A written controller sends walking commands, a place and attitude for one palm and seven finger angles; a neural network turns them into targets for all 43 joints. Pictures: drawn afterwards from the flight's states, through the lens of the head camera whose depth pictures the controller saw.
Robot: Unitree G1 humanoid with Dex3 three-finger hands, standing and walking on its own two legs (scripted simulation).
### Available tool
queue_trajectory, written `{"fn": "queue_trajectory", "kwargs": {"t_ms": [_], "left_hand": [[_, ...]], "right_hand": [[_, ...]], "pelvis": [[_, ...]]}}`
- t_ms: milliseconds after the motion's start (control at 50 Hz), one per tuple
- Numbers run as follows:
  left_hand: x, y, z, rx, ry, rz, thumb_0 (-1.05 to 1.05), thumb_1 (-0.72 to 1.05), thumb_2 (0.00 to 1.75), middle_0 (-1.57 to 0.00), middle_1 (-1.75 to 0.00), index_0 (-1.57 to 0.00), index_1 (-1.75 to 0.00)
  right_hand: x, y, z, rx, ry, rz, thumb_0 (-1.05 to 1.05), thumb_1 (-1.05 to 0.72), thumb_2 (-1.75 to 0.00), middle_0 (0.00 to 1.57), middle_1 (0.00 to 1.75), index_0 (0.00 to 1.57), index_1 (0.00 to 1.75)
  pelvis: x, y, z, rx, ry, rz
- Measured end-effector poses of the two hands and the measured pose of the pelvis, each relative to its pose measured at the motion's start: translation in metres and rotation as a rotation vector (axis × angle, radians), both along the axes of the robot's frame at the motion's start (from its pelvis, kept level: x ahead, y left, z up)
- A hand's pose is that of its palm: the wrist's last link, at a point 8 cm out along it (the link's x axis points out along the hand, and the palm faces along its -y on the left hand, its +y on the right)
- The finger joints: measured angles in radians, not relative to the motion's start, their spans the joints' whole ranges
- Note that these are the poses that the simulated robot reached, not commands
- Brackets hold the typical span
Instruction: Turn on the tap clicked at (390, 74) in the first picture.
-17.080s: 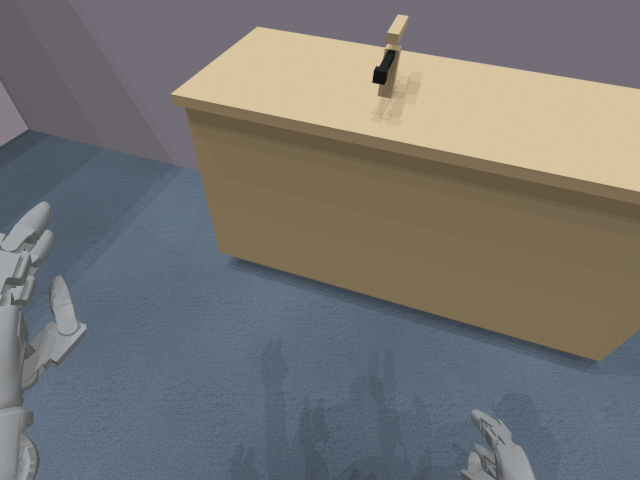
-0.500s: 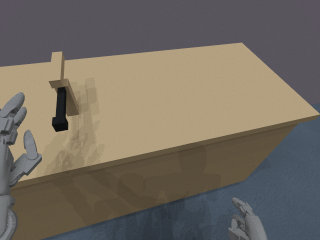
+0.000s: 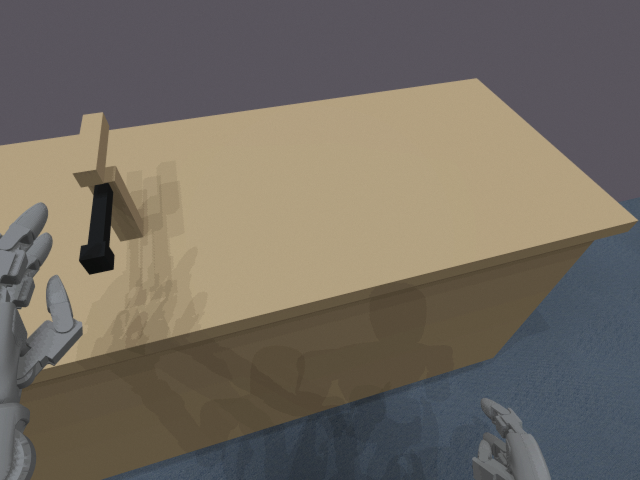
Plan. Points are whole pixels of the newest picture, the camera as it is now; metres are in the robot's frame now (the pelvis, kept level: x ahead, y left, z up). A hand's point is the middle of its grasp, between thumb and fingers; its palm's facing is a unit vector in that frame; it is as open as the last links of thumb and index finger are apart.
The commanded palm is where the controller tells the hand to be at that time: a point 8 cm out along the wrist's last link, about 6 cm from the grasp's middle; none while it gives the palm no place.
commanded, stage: come to a stop and stand still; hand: left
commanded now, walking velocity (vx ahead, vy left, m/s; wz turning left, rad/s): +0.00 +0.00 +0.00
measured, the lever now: (97, 257) +0.33 +0.31 +0.09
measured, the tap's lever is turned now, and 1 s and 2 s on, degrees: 0 0 0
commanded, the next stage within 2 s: look again from close up in 1.00 s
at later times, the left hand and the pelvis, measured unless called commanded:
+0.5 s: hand (38, 308) +0.23 +0.29 +0.15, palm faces +0.35 -0.84 -0.42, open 7.5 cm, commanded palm +0.16 +0.32 +0.17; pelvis +0.00 +0.04 -0.01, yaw -1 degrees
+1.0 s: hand (9, 338) +0.20 +0.29 +0.16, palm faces +0.38 -0.85 -0.36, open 7.5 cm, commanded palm +0.14 +0.33 +0.17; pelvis -0.03 +0.05 +0.00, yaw -1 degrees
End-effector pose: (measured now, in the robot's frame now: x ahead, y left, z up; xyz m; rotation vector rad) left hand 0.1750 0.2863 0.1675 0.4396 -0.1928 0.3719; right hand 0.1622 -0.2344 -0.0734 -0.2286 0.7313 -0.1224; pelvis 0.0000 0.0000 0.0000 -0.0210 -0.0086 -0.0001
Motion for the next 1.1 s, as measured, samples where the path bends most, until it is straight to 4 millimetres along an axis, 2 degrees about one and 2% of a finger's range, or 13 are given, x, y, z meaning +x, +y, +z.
{"fn": "queue_trajectory", "kwargs": {"t_ms": [40,120,160,220,300,380,480,580,760,900,1100], "left_hand": [[0.004,0.002,0.005,0.026,-0.021,-0.018,0.02,0.88,0.9,-0.21,-0.3,-0.21,-0.3],[0.024,0.026,0.044,0.2,-0.193,-0.026,0.02,0.88,0.9,-0.21,-0.3,-0.21,-0.3],[0.029,0.031,0.049,0.199,-0.232,-0.025,0.02,0.88,0.9,-0.21,-0.3,-0.21,-0.3],[0.031,0.021,0.036,0.144,-0.195,-0.073,0.02,0.89,0.9,-0.2,-0.3,-0.2,-0.3],[0.03,0.008,0.005,0.07,-0.066,-0.155,0.01,0.89,0.9,-0.2,-0.3,-0.2,-0.3],[0.028,0.021,-0.011,0.056,0.004,-0.143,0.01,0.88,0.9,-0.21,-0.3,-0.21,-0.3],[0.02,0.042,-0.001,0.075,-0.039,-0.083,0.02,0.88,0.9,-0.21,-0.3,-0.21,-0.3],[0.004,0.047,0.011,0.081,-0.09,-0.071,0.02,0.88,0.9,-0.21,-0.3,-0.21,-0.3],[-0.012,0.057,-0.004,0.019,-0.053,-0.029,0.02,0.88,0.9,-0.21,-0.3,-0.21,-0.3],[-0.018,0.052,0.0,0.004,-0.081,-0.038,0.02,0.88,0.9,-0.21,-0.3,-0.21,-0.3],[-0.017,0.043,0.002,0.018,-0.078,-0.054,0.02,0.89,0.9,-0.21,-0.3,-0.21,-0.3]], "right_hand": [[0.001,0.004,0.001,-0.008,-0.002,0.012,0.01,-0.9,-0.89,0.2,0.3,0.2,0.3],[0.002,0.02,-0.003,-0.005,0.001,0.113,0.01,-0.9,-0.89,0.2,0.3,0.2,0.3],[0.001,0.024,-0.004,0.018,-0.005,0.119,0.01,-0.9,-0.89,0.2,0.3,0.2,0.3],[-0.002,0.027,-0.002,0.037,-0.019,0.091,0.01,-0.9,-0.89,0.2,0.3,0.21,0.3],[-0.007,0.029,-0.001,0.018,-0.007,0.043,0.01,-0.9,-0.89,0.2,0.3,0.21,0.3],[-0.01,0.034,0.0,-0.015,0.026,0.029,0.01,-0.9,-0.89,0.2,0.3,0.21,0.3],[-0.008,0.046,0.0,-0.025,0.029,0.055,0.01,-0.9,-0.89,0.2,0.3,0.2,0.3],[-0.003,0.063,0.002,-0.002,0.002,0.083,0.01,-0.9,-0.89,0.2,0.3,0.2,0.3],[-0.005,0.083,0.004,0.033,-0.033,0.1,0.01,-0.9,-0.89,0.2,0.3,0.21,0.3],[-0.016,0.081,0.006,0.028,-0.038,0.095,0.01,-0.9,-0.89,0.2,0.3,0.21,0.3],[-0.033,0.06,0.003,0.016,-0.017,0.044,0.01,-0.9,-0.89,0.2,0.3,0.21,0.3]], "pelvis": [[-0.001,0.001,-0.001,-0.001,0.001,0.013],[-0.007,0.0,-0.006,-0.007,0.029,0.016],[-0.006,0.004,-0.007,-0.008,0.039,-0.006],[-0.001,0.013,-0.007,-0.009,0.037,-0.033],[0.004,0.025,-0.006,-0.007,0.027,-0.043],[0.003,0.032,-0.006,-0.01,0.02,-0.03],[-0.001,0.04,-0.007,-0.015,0.013,-0.016],[-0.006,0.047,-0.007,-0.022,0.004,-0.008],[-0.018,0.053,-0.006,-0.023,-0.011,-0.009],[-0.024,0.053,-0.005,-0.019,-0.019,-0.01],[-0.025,0.047,-0.004,-0.018,-0.018,-0.014]]}}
